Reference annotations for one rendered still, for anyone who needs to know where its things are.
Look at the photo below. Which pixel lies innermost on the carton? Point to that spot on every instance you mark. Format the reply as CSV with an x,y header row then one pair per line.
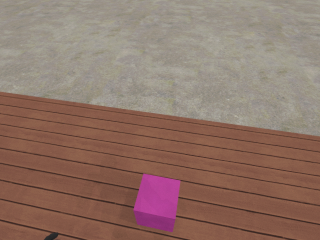
x,y
156,202

